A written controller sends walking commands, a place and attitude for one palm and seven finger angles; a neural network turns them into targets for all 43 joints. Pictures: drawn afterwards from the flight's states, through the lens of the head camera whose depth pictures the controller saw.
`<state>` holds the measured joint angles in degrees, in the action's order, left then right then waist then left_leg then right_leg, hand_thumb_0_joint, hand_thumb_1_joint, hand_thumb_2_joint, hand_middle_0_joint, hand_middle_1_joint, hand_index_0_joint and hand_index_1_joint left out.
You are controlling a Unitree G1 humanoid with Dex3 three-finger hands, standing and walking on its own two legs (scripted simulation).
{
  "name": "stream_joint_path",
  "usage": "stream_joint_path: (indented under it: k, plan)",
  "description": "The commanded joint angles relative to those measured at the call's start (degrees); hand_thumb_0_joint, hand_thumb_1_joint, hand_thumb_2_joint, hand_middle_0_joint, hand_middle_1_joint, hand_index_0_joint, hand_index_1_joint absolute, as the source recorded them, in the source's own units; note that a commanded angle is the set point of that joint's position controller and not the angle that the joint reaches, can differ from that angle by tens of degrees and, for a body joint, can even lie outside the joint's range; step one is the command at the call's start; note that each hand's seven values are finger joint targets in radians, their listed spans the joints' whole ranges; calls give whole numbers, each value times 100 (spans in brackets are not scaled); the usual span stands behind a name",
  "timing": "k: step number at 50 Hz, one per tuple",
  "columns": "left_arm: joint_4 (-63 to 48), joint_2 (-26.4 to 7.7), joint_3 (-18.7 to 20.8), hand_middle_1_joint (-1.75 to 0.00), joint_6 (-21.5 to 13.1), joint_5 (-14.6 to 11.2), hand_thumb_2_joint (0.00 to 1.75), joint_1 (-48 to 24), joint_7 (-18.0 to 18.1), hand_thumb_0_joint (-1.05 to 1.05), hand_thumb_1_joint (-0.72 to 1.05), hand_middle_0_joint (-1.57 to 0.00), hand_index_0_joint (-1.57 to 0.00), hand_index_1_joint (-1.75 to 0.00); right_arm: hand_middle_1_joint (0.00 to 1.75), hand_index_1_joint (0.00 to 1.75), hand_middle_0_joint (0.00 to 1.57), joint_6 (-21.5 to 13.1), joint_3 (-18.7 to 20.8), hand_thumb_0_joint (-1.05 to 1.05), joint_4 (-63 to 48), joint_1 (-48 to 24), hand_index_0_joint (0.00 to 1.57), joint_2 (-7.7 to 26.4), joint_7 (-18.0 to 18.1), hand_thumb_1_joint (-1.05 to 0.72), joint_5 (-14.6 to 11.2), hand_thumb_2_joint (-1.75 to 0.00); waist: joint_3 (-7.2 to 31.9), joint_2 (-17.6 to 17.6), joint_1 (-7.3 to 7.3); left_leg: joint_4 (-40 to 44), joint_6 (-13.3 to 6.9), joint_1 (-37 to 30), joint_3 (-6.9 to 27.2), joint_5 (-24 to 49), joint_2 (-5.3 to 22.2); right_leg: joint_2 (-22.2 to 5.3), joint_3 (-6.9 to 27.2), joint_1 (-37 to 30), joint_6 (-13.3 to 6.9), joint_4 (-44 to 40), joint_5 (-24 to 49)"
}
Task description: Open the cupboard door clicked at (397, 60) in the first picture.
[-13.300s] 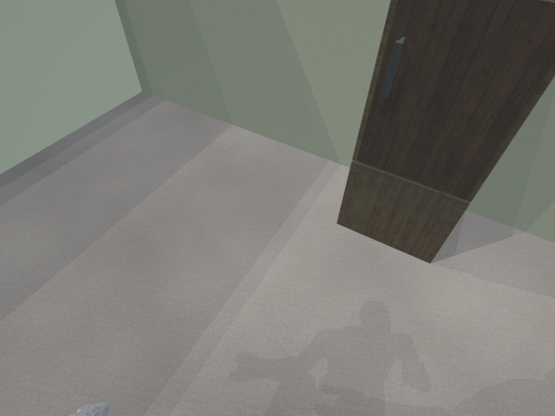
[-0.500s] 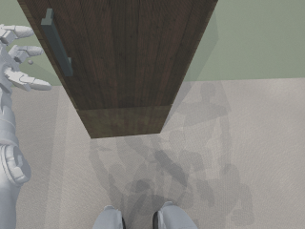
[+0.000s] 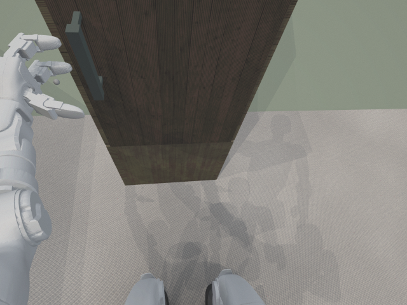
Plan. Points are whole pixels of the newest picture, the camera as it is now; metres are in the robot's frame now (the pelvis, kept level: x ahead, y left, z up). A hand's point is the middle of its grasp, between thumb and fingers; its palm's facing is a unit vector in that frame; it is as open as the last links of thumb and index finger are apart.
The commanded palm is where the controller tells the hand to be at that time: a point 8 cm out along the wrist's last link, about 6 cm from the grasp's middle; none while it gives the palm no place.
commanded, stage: move the hooked fingers beside the handle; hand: left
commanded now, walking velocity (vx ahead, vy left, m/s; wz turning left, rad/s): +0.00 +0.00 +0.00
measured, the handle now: (89, 60) +0.56 +0.18 +0.09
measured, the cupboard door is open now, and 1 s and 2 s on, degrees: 0 0 0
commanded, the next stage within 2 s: slide the fingers in behind the handle in 0.04 s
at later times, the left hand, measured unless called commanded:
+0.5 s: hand (67, 83) +0.51 +0.21 +0.09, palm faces +0.00 -1.00 +0.00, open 14.0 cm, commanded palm +0.49 +0.25 +0.09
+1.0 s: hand (79, 82) +0.51 +0.19 +0.09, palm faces +0.03 -1.00 +0.00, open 13.9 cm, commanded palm +0.49 +0.22 +0.09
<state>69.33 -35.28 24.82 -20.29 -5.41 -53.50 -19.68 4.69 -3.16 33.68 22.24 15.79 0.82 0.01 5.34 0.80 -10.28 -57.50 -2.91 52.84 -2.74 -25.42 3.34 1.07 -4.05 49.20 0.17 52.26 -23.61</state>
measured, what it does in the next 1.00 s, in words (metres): stands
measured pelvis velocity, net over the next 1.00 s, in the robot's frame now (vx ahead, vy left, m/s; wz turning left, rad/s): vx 0.00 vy -0.01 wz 0.02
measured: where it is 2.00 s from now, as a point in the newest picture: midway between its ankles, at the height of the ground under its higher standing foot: outside the picture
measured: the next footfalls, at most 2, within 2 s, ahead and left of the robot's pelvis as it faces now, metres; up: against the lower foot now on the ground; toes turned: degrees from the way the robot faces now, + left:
none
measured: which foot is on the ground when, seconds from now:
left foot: down 0.00-1.00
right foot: down 0.00-1.00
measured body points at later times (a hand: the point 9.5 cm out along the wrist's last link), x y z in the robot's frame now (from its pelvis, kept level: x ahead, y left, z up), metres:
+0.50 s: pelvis -0.01 +0.00 +0.00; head +0.12 +0.03 +0.43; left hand +0.50 +0.27 +0.09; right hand +0.00 -0.28 -0.10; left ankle +0.01 +0.08 -0.68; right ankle +0.01 -0.13 -0.68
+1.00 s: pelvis +0.00 -0.01 +0.00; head +0.12 +0.02 +0.43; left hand +0.50 +0.25 +0.09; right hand +0.00 -0.27 -0.11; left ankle +0.01 +0.08 -0.68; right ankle +0.01 -0.13 -0.68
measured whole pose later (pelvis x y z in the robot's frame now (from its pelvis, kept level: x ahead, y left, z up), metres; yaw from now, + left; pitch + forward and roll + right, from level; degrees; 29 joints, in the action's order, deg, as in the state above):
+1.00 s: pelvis +0.00 -0.01 +0.00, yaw +1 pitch +20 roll -4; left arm 68.8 -29.3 20.6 -21.7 -5.8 -53.9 -13.4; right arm 3.6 -2.3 35.8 23.5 15.1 -0.4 0.4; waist 5.7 1.1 -9.7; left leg -57.4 -2.3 52.5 -1.9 -25.2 3.0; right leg 0.9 -4.7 48.8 -0.4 52.7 -24.1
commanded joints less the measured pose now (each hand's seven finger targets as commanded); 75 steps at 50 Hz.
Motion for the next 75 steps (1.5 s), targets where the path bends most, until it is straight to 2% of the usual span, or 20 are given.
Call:
stream_joint_path:
  k: [1, 8, 10, 14, 20, 27, 34, 37, 40, 43, 49, 52, 54, 57, 60, 65, 67, 71, 73, 75]
  plan:
    - [-1449, -2083, 491, -120, -433, -131, 30, -2364, -49, 0, -50, -30, -30, -120, 30, 30, 20, -27, 420, 0, -286, 1046, 20, 1166, 125, -90, -11, -90, 3012, 934, 140, 564, 142, -2594, 568, 2698, -99, 265, 208, -956, -121, -463, 1999]
    - [-1157, -1462, -11, -120, -301, -286, 30, -2352, -280, 0, -50, -30, -30, -120, 30, 30, 20, -11, 416, 0, -184, 1048, 20, 1156, 147, -90, -59, -90, 2357, 803, -74, 686, 117, -2462, 591, 2104, -84, 283, 166, -566, -117, -642, 1519]
    - [-1333, -1197, -156, -120, -340, -324, 30, -2458, -270, 0, -50, -30, -30, -120, 30, 30, 20, -40, 436, 0, -161, 1078, 20, 1135, 145, -90, -37, -90, 2433, 1058, -66, 692, 141, -2778, 644, 2249, -72, 287, 119, -358, -160, -628, 1451]
    - [-1088, -1204, -107, -120, -292, -306, 30, -2428, -148, 0, -50, -30, -30, -120, 30, 30, 20, -68, 438, 0, -74, 1096, 20, 1149, 130, -90, -22, -90, 2301, 764, -92, 694, 132, -2562, 670, 2061, -72, 272, 116, -326, -137, -636, 1328]
    - [-1365, -1456, 79, -120, -430, -134, 30, -2757, 170, 0, -50, -30, -30, -120, 30, 30, 20, -134, 425, 0, -134, 1117, 20, 1143, 97, -90, 36, -90, 2694, 996, -15, 625, 137, -2631, 687, 2127, -106, 258, 144, -413, -161, -525, 1352]
    - [-1306, -1363, 57, -120, -435, -66, 30, -2582, 286, 0, -50, -30, -30, -120, 30, 30, 20, -122, 427, 0, -185, 1081, 20, 1111, 44, -90, 23, -90, 2843, 992, 35, 578, 147, -2603, 617, 2304, -115, 263, 172, -593, -132, -496, 1599]
    - [-1246, -776, -302, -120, -373, -157, 30, -2605, 307, 0, -50, -30, -30, -120, 30, 30, 20, -119, 447, 0, -118, 1071, 20, 1072, 23, -90, 6, -90, 2497, 735, -101, 642, 143, -2575, 642, 2143, -94, 280, 125, -430, -129, -568, 1489]
    - [-1434, -649, -372, -120, -438, -136, 30, -2805, 408, 0, -50, -30, -30, -120, 30, 30, 20, -148, 469, 0, -82, 1093, 20, 1055, 2, -90, 34, -90, 2663, 929, -103, 622, 163, -2781, 679, 2274, -90, 266, 116, -339, -137, -539, 1499]
    - [-1390, -535, -388, -120, -478, -112, 30, -2700, 518, 0, -50, -30, -30, -120, 30, 30, 20, -157, 470, 0, -70, 1141, 20, 1031, -24, -90, 56, -90, 2682, 759, -99, 588, 157, -2786, 694, 2499, -95, 277, 96, -387, -145, -493, 1642]
    - [-1309, -715, -255, -120, -475, -65, 30, -2753, 589, 0, -50, -30, -30, -120, 30, 30, 20, -159, 481, 0, -43, 1109, 20, 1049, -32, -90, 48, -90, 2583, 751, -72, 591, 142, -2569, 636, 2203, -122, 264, 155, -482, -132, -536, 1562]
    - [-1338, -446, -528, -120, -478, -18, 30, -2858, 581, 0, -50, -30, -30, -120, 30, 30, 20, -174, 474, 0, -48, 1072, 20, 1014, -34, -90, 40, -90, 2576, 807, -151, 593, 133, -2570, 622, 2126, -139, 249, 157, -448, -130, -535, 1553]
    - [-1423, -317, -549, -120, -511, -97, 30, -2791, 578, 0, -50, -30, -30, -120, 30, 30, 20, -184, 487, 0, -29, 1068, 20, 1003, -51, -90, 53, -90, 2722, 878, -112, 560, 148, -2744, 631, 2324, -137, 260, 144, -457, -144, -522, 1668]
    - [-1300, -280, -518, -120, -461, -149, 30, -2681, 580, 0, -50, -30, -30, -120, 30, 30, 20, -178, 488, 0, -40, 1049, 20, 1008, -46, -90, 40, -90, 2643, 624, -115, 564, 133, -2565, 612, 2260, -146, 262, 145, -561, -132, -527, 1708]
    - [-1353, -275, -487, -120, -475, -127, 30, -2748, 679, 0, -50, -30, -30, -120, 30, 30, 20, -187, 483, 0, -46, 1034, 20, 986, -55, -90, 51, -90, 2661, 804, -65, 562, 144, -2587, 606, 2258, -163, 249, 145, -514, -135, -507, 1677]
    - [-1483, -534, -242, -120, -561, -94, 30, -2671, 814, 0, -50, -30, -30, -120, 30, 30, 20, -202, 485, 0, -91, 1059, 20, 1003, -67, -90, 76, -90, 2788, 691, 15, 559, 121, -2509, 581, 2349, -185, 256, 168, -755, -140, -468, 1828]
    - [-1599, -324, -376, -120, -641, -91, 30, -2510, 856, 0, -50, -30, -30, -120, 30, 30, 20, -177, 506, 0, -113, 1015, 20, 968, -96, -90, 56, -90, 2866, 641, 21, 578, 134, -2625, 564, 2464, -178, 263, 161, -858, -142, -474, 1961]
    - [-1621, 100, -682, -120, -626, -118, 30, -2582, 849, 0, -50, -30, -30, -120, 30, 30, 20, -187, 513, 0, -102, 958, 20, 914, -120, -90, 39, -90, 2788, 799, -23, 598, 167, -2754, 569, 2445, -167, 264, 138, -685, -133, -498, 1894]
    - [-1447, -456, -233, -120, -598, -49, 30, -2438, 960, 0, -50, -30, -30, -120, 30, 30, 20, -161, 510, 0, -112, 976, 20, 977, -88, -90, 45, -90, 2630, 495, 74, 652, 135, -2401, 523, 2210, -190, 247, 186, -906, -122, -522, 1850]
    - [-1357, -146, -492, -120, -588, -27, 30, -2453, 972, 0, -50, -30, -30, -120, 30, 30, 20, -173, 488, 0, -130, 941, 20, 931, -99, -90, 38, -90, 2404, 484, 0, 674, 131, -2305, 507, 2021, -201, 240, 184, -816, -118, -560, 1726]
    - [-1288, -330, -341, -120, -619, -32, 30, -2549, 995, 0, -50, -30, -30, -120, 30, 30, 20, -189, 482, 0, -115, 986, 20, 962, -80, -90, 51, -90, 2366, 352, -17, 664, 103, -2168, 512, 1909, -213, 241, 210, -872, -121, -556, 1655]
